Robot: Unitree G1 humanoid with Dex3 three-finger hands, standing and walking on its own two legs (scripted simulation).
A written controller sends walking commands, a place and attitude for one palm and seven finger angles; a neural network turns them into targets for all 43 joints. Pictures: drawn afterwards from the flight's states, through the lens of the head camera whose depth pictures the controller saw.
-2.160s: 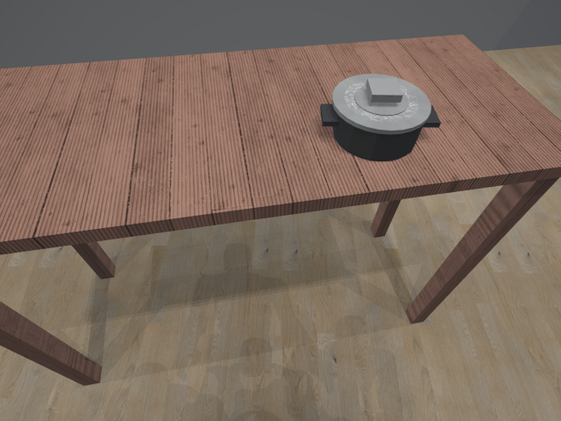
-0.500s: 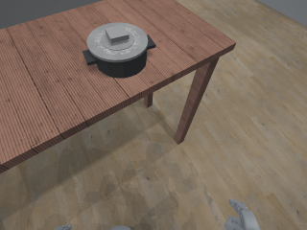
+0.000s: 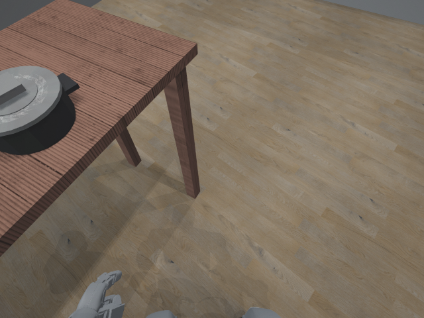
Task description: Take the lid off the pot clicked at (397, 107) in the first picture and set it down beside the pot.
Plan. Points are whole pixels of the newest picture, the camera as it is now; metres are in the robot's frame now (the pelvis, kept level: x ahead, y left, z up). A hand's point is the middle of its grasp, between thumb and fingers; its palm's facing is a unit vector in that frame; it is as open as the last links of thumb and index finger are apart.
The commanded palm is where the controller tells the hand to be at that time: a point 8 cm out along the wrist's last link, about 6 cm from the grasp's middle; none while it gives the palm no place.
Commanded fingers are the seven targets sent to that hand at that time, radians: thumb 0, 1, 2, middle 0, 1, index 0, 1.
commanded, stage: walk to a spot facing it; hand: left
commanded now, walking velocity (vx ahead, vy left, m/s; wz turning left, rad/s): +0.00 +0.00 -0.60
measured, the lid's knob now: (2, 88) +0.46 +0.36 +0.17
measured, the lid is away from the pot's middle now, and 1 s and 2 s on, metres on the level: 0.00 0.00 0.00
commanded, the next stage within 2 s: none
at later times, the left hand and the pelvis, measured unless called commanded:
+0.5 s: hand (122, 291) +0.18 +0.20 -0.16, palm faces -0.26 -0.94 -0.21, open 7.4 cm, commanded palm none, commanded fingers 0.00 0.90 0.90 -0.20 -0.30 -0.20 -0.30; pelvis +0.04 +0.02 +0.01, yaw -17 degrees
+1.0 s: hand (174, 270) +0.22 +0.09 -0.14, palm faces -0.55 -0.80 -0.25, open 7.4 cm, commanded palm none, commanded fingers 0.00 0.90 0.90 -0.20 -0.30 -0.20 -0.30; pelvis +0.04 -0.03 +0.01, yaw -36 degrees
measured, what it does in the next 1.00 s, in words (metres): steps on the spot, turning right: left foot, then right foot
